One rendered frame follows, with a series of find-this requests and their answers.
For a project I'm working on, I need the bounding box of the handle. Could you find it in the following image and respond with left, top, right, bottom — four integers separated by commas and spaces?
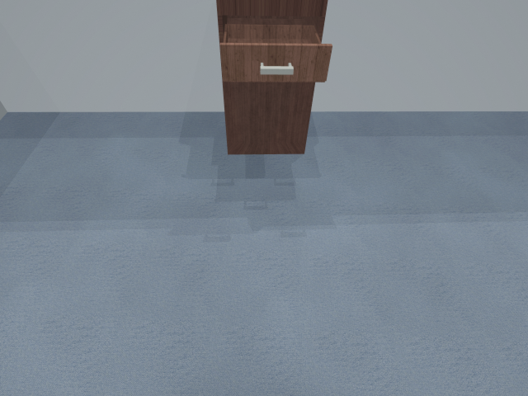
260, 63, 294, 75

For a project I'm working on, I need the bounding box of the cabinet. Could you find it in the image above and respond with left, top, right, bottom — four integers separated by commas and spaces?
216, 0, 328, 154

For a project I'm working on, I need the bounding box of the drawer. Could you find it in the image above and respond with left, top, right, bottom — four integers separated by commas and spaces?
220, 24, 332, 83

